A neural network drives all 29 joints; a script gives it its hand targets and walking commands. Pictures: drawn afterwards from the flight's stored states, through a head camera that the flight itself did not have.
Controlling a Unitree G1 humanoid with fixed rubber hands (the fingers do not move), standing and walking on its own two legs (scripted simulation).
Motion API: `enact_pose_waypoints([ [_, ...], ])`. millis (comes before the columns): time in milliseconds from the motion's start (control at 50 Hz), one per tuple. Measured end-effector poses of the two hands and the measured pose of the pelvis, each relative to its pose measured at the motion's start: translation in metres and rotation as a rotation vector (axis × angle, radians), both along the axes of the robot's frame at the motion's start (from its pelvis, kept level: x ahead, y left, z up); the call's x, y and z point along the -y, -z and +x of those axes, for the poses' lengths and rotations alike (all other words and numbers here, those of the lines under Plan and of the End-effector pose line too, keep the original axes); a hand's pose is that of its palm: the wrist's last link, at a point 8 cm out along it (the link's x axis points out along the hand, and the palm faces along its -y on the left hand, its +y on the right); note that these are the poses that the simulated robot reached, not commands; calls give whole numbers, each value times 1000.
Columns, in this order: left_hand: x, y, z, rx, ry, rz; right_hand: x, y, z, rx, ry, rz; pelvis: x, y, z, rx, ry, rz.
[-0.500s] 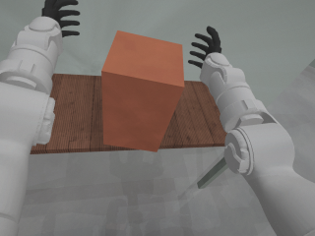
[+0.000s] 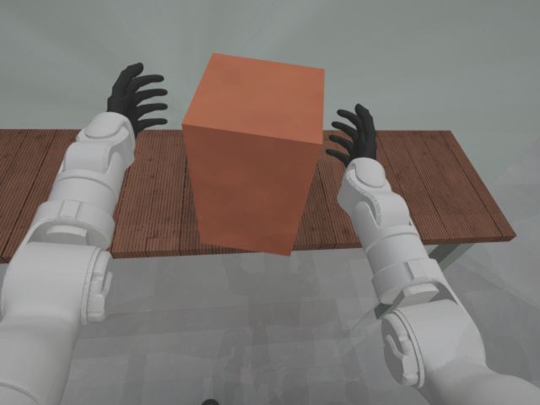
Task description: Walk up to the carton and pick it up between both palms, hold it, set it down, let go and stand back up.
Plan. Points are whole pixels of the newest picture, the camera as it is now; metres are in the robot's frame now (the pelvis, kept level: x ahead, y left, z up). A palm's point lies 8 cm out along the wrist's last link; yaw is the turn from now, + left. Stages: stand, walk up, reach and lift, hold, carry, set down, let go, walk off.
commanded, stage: set down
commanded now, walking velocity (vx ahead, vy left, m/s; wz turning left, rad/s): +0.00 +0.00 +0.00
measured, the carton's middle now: (255, 166) +0.48 +0.01 +0.05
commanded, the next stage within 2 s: none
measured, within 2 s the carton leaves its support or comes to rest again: neither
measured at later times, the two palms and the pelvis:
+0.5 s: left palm (108, 165) +0.41 +0.22 +0.11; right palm (345, 189) +0.38 -0.12 +0.11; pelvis +0.00 +0.02 +0.00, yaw +0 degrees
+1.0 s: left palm (96, 240) +0.32 +0.23 +0.05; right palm (355, 250) +0.31 -0.14 +0.05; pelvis +0.00 +0.00 +0.00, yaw +0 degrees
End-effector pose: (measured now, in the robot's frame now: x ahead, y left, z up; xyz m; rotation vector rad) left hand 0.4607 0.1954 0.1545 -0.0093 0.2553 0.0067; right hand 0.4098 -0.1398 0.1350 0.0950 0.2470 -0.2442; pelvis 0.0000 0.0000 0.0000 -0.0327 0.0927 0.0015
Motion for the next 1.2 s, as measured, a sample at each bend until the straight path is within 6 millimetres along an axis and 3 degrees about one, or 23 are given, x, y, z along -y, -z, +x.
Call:
enact_pose_waypoints([
  [120, -12, -4, -10, 14, 0, -12, -5, -16, -6, 11, 0, -37, -2, 0, -6, 12, 5, 0],
  [200, -17, -3, -19, 5, 14, -4, -12, -15, -11, -26, -10, -44, -6, 0, -7, 34, 3, -1],
  [500, -22, 40, -51, -21, 33, 23, -19, 30, -31, -52, 12, -4, -20, 1, -3, 88, -5, -4],
  [800, -28, 87, -105, -44, 21, 14, 5, 70, -76, -19, 37, -11, -12, 1, 0, 124, -7, 0],
  [1000, -35, 102, -136, -26, 3, 27, -1, 88, -100, -22, 0, -21, -4, 0, 2, 138, -6, 9],
  [1200, -35, 144, -174, -114, -8, 31, 4, 127, -129, -111, -4, -59, -1, 2, 2, 160, -18, 10],
])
